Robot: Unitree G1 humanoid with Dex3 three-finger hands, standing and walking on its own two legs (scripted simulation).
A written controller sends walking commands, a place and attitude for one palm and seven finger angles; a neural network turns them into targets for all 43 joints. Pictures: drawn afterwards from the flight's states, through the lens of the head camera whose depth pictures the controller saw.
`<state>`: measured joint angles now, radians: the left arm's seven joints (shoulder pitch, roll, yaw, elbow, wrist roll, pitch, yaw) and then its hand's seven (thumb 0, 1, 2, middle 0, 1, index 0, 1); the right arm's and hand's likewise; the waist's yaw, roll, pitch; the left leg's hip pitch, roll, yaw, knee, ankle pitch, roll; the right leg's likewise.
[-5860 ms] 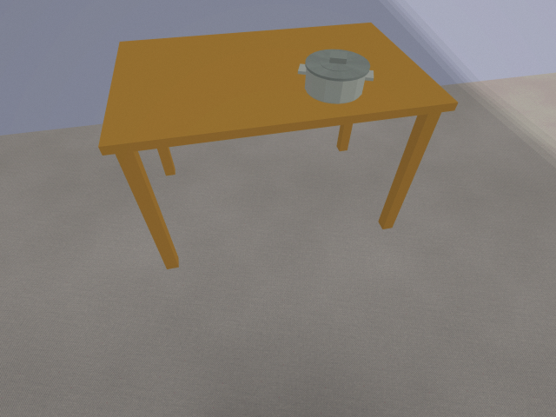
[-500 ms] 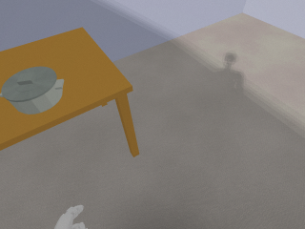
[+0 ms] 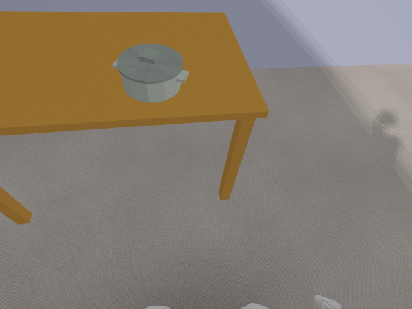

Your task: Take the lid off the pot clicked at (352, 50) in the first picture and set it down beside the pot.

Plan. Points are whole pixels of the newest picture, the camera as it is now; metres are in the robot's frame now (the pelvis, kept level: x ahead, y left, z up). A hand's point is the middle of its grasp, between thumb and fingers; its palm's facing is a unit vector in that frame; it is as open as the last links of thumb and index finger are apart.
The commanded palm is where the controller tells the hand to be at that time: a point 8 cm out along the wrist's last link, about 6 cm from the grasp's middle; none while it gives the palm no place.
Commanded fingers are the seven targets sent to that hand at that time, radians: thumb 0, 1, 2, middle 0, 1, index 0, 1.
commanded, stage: turn to face it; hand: left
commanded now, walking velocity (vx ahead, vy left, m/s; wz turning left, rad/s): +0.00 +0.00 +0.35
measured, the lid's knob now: (150, 55) +0.78 +0.25 +0.02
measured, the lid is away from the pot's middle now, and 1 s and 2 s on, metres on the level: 0.00 0.00 0.00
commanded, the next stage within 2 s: take the last steps up to it in 0.32 s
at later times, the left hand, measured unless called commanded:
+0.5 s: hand out of the picture +0.04 +0.17 -0.13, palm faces +0.20 -0.94 -0.28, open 7.4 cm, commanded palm none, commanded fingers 0.00 0.90 0.90 -0.20 -0.30 -0.20 -0.30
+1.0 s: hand out of the picture -0.01 +0.19 -0.16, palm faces +0.25 -0.96 -0.14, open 7.4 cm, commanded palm none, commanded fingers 0.00 0.90 0.90 -0.20 -0.30 -0.20 -0.30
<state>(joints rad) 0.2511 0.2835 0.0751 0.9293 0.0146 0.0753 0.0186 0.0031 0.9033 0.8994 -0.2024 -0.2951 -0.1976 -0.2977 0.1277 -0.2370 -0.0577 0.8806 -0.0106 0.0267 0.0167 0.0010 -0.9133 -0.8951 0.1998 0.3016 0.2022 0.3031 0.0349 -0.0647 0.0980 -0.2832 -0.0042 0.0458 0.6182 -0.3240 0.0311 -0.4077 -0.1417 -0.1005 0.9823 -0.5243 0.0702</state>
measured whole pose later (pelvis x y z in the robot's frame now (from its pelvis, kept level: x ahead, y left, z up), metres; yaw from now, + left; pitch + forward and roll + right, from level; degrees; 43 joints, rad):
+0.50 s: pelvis +0.00 -0.03 +0.01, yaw +10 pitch -1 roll +2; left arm 0.23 0.16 0.03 0.92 0.01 0.00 0.02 0.00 0.90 0.90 -0.20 -0.30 -0.20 -0.30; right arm 0.23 -0.23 -0.07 0.98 -0.01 0.07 0.00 0.00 -0.91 -0.89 0.20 0.30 0.20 0.30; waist -0.01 0.06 0.06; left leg -0.42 -0.04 -0.05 1.03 -0.44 -0.02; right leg -0.22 -0.03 -0.10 0.52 -0.28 -0.05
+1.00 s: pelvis +0.07 +0.02 +0.02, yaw +10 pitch -1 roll +0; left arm 0.38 0.19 0.06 1.12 0.03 0.01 -0.02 0.01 0.91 0.90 -0.20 -0.29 -0.19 -0.30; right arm 0.31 -0.14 -0.04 1.03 -0.02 -0.06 -0.03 -0.01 -0.94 -0.89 0.20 0.30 0.21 0.30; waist 0.02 -0.05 0.01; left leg -0.09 0.01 0.11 0.39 -0.29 0.02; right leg -0.45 -0.07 -0.06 1.03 -0.31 0.00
